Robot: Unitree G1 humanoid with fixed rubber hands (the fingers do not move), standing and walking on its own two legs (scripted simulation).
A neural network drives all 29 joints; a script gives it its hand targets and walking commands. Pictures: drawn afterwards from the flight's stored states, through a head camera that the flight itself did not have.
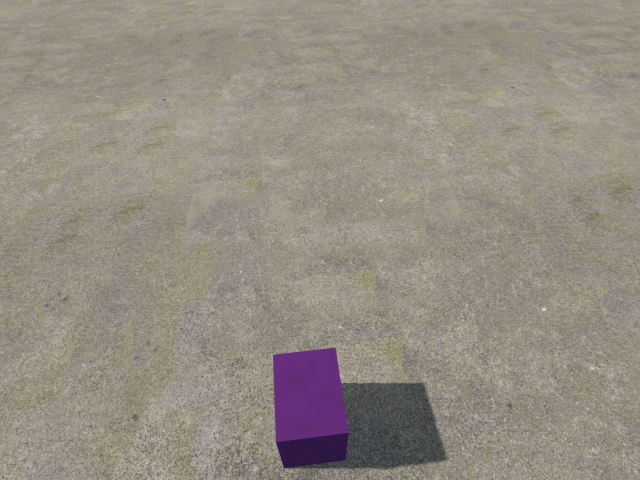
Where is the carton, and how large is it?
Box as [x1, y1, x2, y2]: [273, 348, 348, 467]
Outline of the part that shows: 335,348 273,355 276,443 284,467 345,459 348,431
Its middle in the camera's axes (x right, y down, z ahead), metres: -0.03 +0.48 +1.09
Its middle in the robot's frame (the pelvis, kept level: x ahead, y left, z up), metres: +0.46 +0.07 -0.65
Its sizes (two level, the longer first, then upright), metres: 0.226 0.176 0.238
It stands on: the floor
